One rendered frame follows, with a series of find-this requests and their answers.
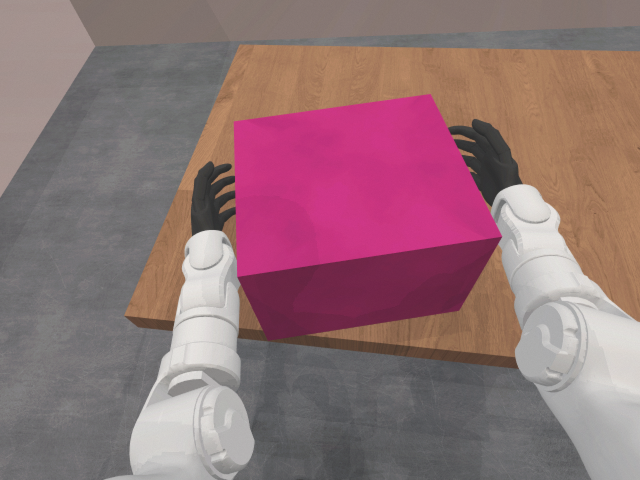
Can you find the carton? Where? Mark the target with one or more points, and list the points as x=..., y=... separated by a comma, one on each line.
x=356, y=215

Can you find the robot right forearm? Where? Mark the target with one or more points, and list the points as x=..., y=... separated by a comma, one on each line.
x=538, y=264

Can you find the robot left forearm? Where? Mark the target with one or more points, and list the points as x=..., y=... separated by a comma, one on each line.
x=204, y=343

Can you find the robot left upper arm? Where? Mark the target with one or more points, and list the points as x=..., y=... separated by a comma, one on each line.
x=203, y=434

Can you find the table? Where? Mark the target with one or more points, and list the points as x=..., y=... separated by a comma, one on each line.
x=570, y=117

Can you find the robot right hand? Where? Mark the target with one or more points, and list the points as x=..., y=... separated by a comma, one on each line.
x=493, y=162

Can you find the robot left hand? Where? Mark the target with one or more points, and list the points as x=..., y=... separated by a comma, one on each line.
x=205, y=208

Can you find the robot right upper arm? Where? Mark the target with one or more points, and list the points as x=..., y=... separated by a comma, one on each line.
x=586, y=365

